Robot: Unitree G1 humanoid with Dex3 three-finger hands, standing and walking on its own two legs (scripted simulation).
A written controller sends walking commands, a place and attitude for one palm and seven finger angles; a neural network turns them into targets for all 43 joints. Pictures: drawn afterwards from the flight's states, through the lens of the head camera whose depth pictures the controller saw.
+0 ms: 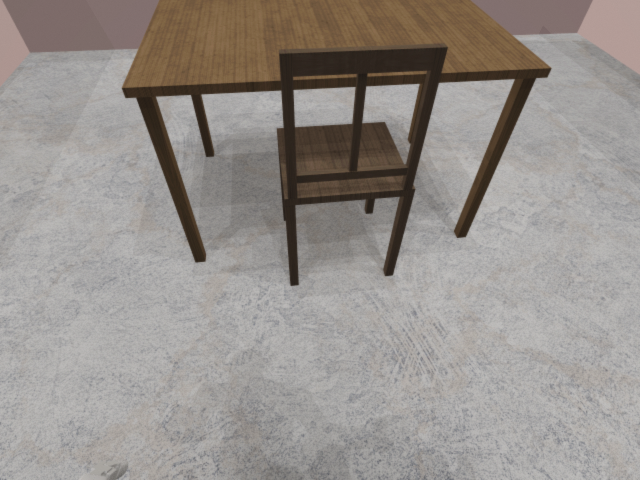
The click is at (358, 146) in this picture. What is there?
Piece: chair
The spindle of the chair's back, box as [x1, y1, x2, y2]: [348, 73, 367, 171]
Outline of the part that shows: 367,73 357,74 356,76 348,167 349,171 356,170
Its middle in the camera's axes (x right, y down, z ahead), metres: +0.09 -0.30 +1.02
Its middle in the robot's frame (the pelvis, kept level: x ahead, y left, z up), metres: +0.96 -0.05 -0.08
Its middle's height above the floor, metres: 0.68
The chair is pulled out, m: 0.00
